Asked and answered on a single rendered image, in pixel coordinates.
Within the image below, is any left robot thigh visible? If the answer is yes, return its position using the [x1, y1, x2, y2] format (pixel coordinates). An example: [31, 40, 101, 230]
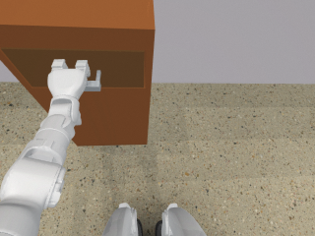
[101, 206, 138, 236]

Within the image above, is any drawer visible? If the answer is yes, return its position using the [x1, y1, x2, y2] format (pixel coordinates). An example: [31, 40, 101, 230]
[1, 47, 145, 88]

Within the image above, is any left robot forearm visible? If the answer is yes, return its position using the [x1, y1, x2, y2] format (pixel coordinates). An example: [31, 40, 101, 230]
[0, 95, 80, 201]

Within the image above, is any handle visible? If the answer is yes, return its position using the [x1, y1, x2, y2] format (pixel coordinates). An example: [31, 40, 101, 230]
[84, 70, 101, 91]

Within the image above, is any left robot upper arm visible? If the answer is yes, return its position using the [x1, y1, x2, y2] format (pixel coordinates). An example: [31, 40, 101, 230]
[0, 156, 66, 236]

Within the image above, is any right robot thigh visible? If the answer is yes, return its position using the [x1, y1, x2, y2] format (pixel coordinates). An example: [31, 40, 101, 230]
[161, 207, 207, 236]

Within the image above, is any robot thigh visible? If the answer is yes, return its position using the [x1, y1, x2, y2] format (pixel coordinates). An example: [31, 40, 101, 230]
[161, 207, 207, 236]
[101, 206, 138, 236]

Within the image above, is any left robot hand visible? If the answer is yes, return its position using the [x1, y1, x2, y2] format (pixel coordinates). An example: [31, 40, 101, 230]
[47, 59, 91, 126]

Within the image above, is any cabinet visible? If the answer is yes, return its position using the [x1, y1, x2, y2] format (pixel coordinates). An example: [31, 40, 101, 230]
[0, 0, 156, 147]

